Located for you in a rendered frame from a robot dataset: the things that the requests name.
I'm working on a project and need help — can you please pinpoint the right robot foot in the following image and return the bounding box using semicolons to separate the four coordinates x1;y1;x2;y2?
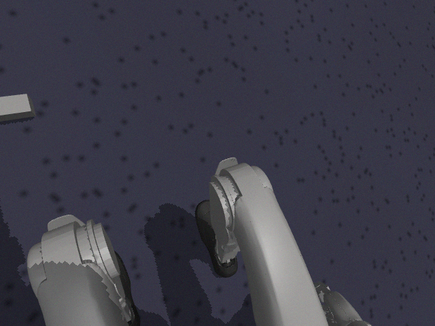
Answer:
195;200;238;278

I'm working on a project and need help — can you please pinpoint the right robot hand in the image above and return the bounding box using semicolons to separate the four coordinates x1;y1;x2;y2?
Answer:
313;281;362;326

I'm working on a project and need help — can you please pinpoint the small box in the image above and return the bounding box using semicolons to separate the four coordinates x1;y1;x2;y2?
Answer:
0;94;36;122

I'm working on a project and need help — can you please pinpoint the left robot foot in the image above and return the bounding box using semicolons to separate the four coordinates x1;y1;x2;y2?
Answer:
114;251;140;326

